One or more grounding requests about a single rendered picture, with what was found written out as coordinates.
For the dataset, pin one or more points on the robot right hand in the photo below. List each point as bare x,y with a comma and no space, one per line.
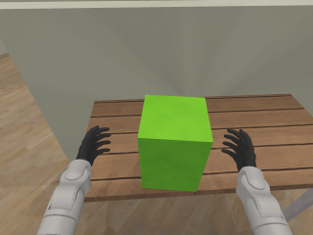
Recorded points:
244,149

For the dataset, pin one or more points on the carton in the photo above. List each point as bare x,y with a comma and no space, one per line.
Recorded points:
174,142

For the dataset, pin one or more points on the robot left hand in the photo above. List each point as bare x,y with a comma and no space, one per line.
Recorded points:
89,145

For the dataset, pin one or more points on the robot left forearm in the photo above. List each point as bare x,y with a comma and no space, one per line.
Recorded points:
66,203

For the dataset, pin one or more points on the table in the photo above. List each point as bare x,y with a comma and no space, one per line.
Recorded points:
280,129

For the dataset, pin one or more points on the robot right forearm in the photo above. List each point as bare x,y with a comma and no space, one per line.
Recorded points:
262,209

